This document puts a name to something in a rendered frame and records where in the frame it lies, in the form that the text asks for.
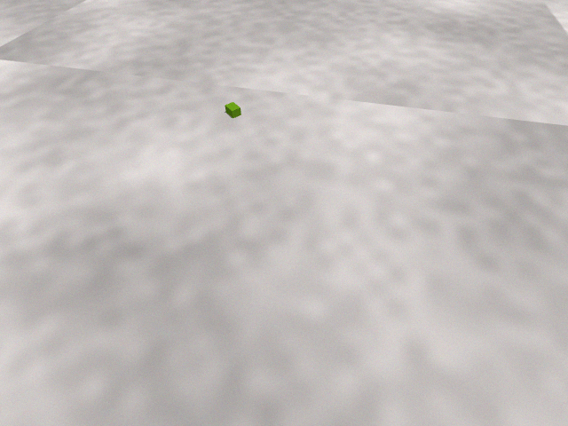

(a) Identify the small box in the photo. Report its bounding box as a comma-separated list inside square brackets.
[225, 102, 241, 118]

